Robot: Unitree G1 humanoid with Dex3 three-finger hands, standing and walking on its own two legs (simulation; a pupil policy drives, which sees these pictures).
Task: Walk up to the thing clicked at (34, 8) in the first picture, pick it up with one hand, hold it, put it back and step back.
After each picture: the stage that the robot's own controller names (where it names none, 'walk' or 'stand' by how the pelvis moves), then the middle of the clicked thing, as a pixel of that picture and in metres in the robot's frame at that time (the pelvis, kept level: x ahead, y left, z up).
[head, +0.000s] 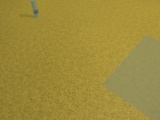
stand; (35, 8) +2.00 +0.63 -0.65
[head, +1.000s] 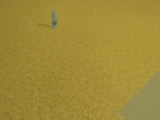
walk; (54, 19) +1.90 +0.27 -0.62
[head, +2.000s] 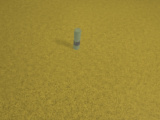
walk; (77, 39) +1.27 +0.02 -0.63
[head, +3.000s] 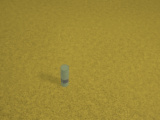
walk; (64, 76) +0.81 +0.11 -0.64
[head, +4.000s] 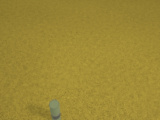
walk; (55, 111) +0.53 +0.17 -0.64
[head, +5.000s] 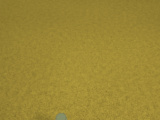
stand; out of the picture +0.42 +0.16 -0.63
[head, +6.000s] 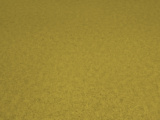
stand; out of the picture +0.37 +0.18 -0.65
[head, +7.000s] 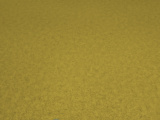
stand; out of the picture +0.40 +0.17 -0.66
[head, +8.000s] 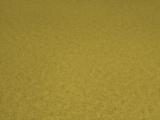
stand; out of the picture +0.38 +0.16 -0.66
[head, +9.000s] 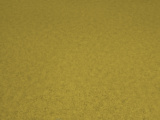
stand; out of the picture +0.38 +0.16 -0.66
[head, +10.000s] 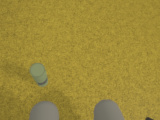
go down; (40, 76) +0.44 +0.17 -0.42
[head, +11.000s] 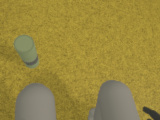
go down; (28, 54) +0.47 +0.20 -0.27
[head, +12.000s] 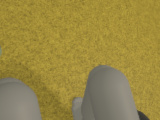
close in; out of the picture +0.45 +0.24 -0.18
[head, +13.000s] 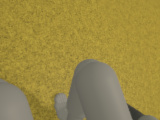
close; out of the picture +0.45 +0.26 -0.16
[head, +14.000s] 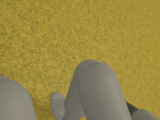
lift; out of the picture +0.43 +0.26 -0.17
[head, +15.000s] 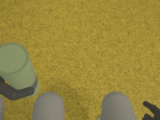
lift; (22, 76) +0.33 +0.19 -0.01
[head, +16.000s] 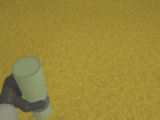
hold; (35, 92) +0.30 +0.15 +0.03
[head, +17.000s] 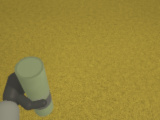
hold; (38, 91) +0.31 +0.15 +0.04
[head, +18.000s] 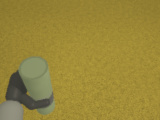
crouch; (40, 90) +0.31 +0.14 +0.04
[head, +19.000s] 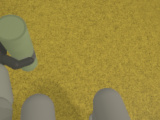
crouch; (21, 49) +0.44 +0.17 -0.04
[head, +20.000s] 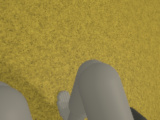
lower; out of the picture +0.44 +0.25 -0.17
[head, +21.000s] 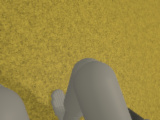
lower; out of the picture +0.45 +0.27 -0.17
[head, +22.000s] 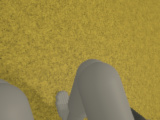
lower; out of the picture +0.43 +0.27 -0.17
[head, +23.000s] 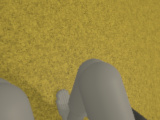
lower; out of the picture +0.43 +0.27 -0.16
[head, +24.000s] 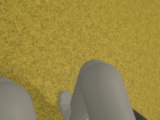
loosen; out of the picture +0.43 +0.25 -0.16
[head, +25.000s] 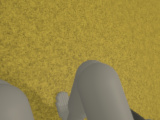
withdraw; out of the picture +0.44 +0.24 -0.17
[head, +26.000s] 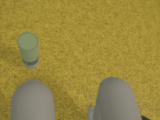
walk; (29, 53) +0.46 +0.20 -0.24
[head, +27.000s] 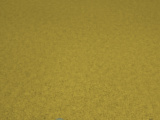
stand; out of the picture +0.38 +0.14 -0.59
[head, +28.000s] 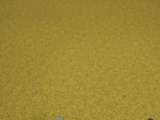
stand; out of the picture +0.40 +0.15 -0.60
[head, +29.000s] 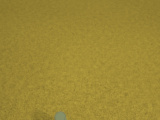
stand; out of the picture +0.40 +0.15 -0.61
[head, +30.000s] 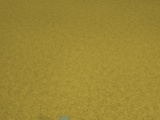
walk; out of the picture +0.41 +0.14 -0.65
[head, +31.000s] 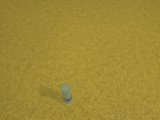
walk; (67, 94) +0.54 +0.14 -0.64
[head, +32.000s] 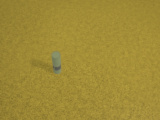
walk; (56, 63) +0.81 +0.18 -0.64
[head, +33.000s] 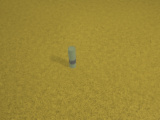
stand; (72, 57) +1.02 +0.14 -0.64
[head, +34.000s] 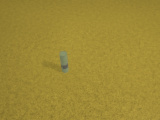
stand; (64, 62) +1.02 +0.18 -0.66
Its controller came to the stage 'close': yes
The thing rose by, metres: 0.69
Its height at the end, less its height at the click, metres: +0.00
